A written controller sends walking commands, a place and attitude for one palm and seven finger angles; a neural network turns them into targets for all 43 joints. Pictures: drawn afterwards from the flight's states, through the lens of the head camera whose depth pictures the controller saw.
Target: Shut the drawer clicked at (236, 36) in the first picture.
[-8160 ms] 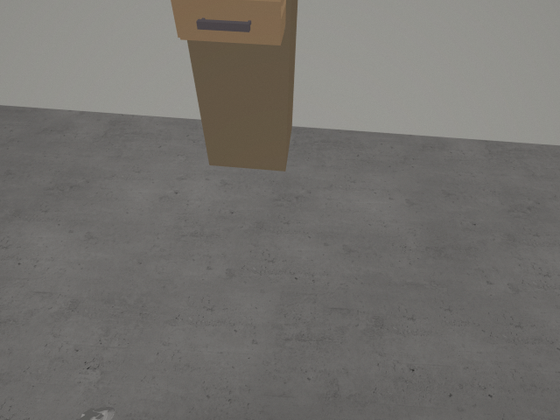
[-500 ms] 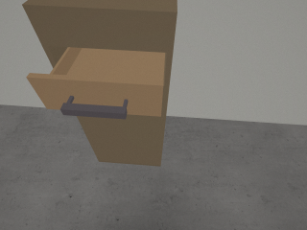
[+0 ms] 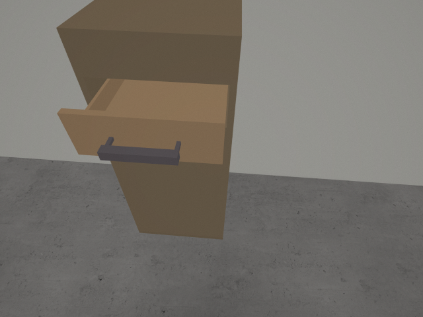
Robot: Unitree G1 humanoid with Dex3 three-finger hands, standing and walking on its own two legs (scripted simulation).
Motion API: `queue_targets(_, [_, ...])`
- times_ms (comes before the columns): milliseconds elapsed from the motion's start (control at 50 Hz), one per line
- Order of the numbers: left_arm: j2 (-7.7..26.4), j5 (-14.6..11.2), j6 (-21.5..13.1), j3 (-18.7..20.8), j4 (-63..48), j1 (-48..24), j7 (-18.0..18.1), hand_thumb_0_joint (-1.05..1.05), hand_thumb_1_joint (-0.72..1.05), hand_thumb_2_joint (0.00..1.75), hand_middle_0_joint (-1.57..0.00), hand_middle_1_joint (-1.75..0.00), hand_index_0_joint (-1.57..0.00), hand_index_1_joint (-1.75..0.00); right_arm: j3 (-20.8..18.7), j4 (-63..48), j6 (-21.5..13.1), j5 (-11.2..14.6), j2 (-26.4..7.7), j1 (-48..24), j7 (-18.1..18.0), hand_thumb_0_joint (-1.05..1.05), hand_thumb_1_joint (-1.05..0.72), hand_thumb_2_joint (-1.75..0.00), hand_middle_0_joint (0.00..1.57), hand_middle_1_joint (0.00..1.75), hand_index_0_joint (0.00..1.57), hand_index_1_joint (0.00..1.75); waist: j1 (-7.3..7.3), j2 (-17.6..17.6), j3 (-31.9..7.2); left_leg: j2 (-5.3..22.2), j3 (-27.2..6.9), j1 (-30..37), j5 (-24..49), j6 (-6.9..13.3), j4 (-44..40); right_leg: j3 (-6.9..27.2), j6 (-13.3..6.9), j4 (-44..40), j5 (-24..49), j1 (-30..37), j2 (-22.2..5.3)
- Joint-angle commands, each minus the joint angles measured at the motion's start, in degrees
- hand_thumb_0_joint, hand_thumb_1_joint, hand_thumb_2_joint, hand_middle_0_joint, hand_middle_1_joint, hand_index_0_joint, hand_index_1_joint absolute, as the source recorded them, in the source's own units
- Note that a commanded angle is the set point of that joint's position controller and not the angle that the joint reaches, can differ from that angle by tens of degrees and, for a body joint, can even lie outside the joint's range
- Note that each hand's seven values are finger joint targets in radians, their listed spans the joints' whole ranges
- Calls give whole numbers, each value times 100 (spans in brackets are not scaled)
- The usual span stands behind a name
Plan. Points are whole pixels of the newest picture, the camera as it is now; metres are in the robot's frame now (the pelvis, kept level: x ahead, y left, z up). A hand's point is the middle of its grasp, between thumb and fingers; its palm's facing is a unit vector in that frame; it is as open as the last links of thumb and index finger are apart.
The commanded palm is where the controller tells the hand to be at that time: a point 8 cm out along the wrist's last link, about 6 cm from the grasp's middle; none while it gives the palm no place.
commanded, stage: come to a stop and stand still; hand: left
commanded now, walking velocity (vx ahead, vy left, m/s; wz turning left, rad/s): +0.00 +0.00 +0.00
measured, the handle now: (141, 148) +0.47 +0.20 +0.05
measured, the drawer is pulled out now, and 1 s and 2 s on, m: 0.16 0.16 0.16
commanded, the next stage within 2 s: look again from close up in 0.12 s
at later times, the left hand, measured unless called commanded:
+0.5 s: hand out of the picture +0.00 +0.20 -0.18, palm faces +0.02 -0.98 -0.20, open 7.3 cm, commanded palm none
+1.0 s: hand out of the picture -0.07 +0.19 -0.18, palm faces +0.05 -0.99 -0.12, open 7.3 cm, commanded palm none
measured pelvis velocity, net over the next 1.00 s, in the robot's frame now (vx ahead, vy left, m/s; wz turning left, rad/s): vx -0.02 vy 0.03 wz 0.01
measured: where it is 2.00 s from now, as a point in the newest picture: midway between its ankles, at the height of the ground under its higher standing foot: outside the picture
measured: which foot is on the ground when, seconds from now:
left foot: down 0.00-1.00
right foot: down 0.00-1.00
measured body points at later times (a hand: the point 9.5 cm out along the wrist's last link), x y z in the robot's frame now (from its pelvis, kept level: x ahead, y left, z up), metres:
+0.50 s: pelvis -0.01 +0.03 -0.01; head -0.03 +0.03 +0.44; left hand +0.00 +0.25 -0.16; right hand -0.03 -0.18 -0.17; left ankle +0.05 +0.12 -0.74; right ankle -0.01 -0.11 -0.74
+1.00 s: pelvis -0.02 +0.03 +0.00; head -0.04 +0.05 +0.45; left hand -0.07 +0.24 -0.17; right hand +0.00 -0.20 -0.15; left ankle +0.05 +0.12 -0.74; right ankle -0.01 -0.10 -0.74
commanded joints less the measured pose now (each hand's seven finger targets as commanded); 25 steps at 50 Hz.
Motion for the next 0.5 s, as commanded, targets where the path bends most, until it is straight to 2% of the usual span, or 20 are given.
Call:
queue_targets(0, [595,22,-120,119,-209,177,54,0,90,90,-20,-30,-20,-30,-13,-24,-35,-11,-333,415,26,0,-90,-90,20,30,20,30,-101,-181,664,351,-607,289,-697,46,-551,827,-93,-1268,-924,-1212,-580])
queue_targets(40, [583,23,-123,117,-181,226,56,0,90,90,-20,-30,-20,-30,-2,44,-33,-14,-326,506,25,0,-90,-90,20,30,20,30,-97,-188,627,343,-595,273,-713,39,-545,797,-88,-1316,-989,-1168,-580])
queue_targets(100, [566,9,-118,126,-122,308,47,0,90,90,-20,-30,-20,-30,18,123,-35,-35,-288,627,19,0,-90,-90,20,30,20,30,-77,8,646,329,-617,168,-842,32,-584,751,-108,-1305,-1109,-1176,-567])
queue_targets(180, [483,-1,-131,128,-75,386,46,0,90,90,-20,-30,-20,-30,41,203,-78,-40,-228,823,-1,0,-90,-90,20,30,20,30,-49,75,494,360,-683,37,-805,46,-654,673,-136,-1160,-758,-906,-541])
queue_targets(200, [631,133,-266,77,48,640,256,0,90,90,-20,-30,-20,-30,26,-217,-171,-42,-489,157,47,0,-90,-90,20,30,20,30,173,356,780,361,-488,-295,-365,-142,587,1019,-126,-1117,827,-1029,-804])
queue_targets(220, [879,82,-313,113,-46,402,245,0,90,90,-20,-30,-20,-30,60,-399,-173,-17,-322,296,60,0,-90,-90,20,30,20,30,-171,191,405,334,-474,-22,-147,-161,522,1122,-213,-956,1972,-805,-1131])
queue_targets(240, [818,38,-326,110,-180,269,215,0,90,90,-20,-30,-20,-30,67,-259,-191,-35,-111,814,31,0,-90,-90,20,30,20,30,-243,332,-137,303,-490,239,-284,-48,281,944,-302,-667,1591,-460,-1044])
queue_targets(260, [790,8,-324,109,-213,203,205,0,90,90,-20,-30,-20,-30,60,-206,-202,-31,-199,973,30,0,-90,-90,20,30,20,30,-229,75,-468,321,-568,242,-27,8,270,765,-294,-526,1137,-277,-814])
queue_targets(280, [741,-10,-292,109,-242,156,197,0,90,90,-20,-30,-20,-30,47,-227,-190,-24,-297,1001,26,0,-90,-90,20,30,20,30,-222,-114,-489,355,-588,201,-28,40,276,685,-274,-522,647,-297,-710])
queue_targets(300, [716,-16,-247,117,-278,124,181,0,90,90,-20,-30,-20,-30,33,-247,-167,-24,-328,991,22,0,-90,-90,20,30,20,30,-211,-184,-307,349,-590,95,-246,52,227,680,-269,-560,86,-473,-658])
queue_targets(320, [670,1,-198,113,-306,56,175,0,90,90,-20,-30,-20,-30,36,-254,-165,-47,-336,976,21,0,-90,-90,20,30,20,30,-208,4,5,386,-659,-51,-390,83,86,582,-276,-532,-187,-658,-591])
queue_targets(360, [620,18,-138,120,-340,135,144,0,90,90,-20,-30,-20,-30,21,-305,-126,-62,-385,971,26,0,-90,-90,20,30,20,30,-152,-28,454,387,-821,-520,-1022,133,-165,549,-243,-463,-690,-869,-461])
queue_targets(400, [579,25,-107,124,-367,208,130,0,90,90,-20,-30,-20,-30,2,-334,-112,-69,-415,999,31,0,-90,-90,20,30,20,30,-122,-33,637,412,-922,-751,-1383,164,-372,494,-226,-369,-826,-943,-398])
queue_targets(480, [537,32,-83,127,-426,324,116,0,90,90,-20,-30,-20,-30,-6,-351,-130,-70,-440,971,35,0,-90,-90,20,30,20,30,-34,34,643,485,-1110,-944,-1713,224,-688,378,-173,-235,-552,-751,-341])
